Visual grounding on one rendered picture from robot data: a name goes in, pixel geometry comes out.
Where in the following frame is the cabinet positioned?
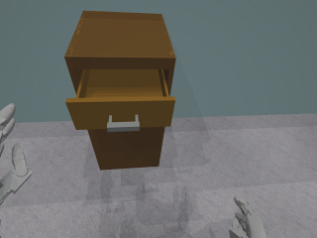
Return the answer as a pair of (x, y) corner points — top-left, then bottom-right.
(64, 10), (176, 171)

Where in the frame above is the right robot hand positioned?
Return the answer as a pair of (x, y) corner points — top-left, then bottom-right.
(229, 195), (267, 238)

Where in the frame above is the drawer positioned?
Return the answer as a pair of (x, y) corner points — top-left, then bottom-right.
(65, 68), (175, 130)

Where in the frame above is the handle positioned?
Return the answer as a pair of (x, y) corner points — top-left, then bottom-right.
(107, 114), (140, 132)

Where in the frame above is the left robot hand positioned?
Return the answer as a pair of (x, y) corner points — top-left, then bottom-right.
(0, 103), (32, 205)

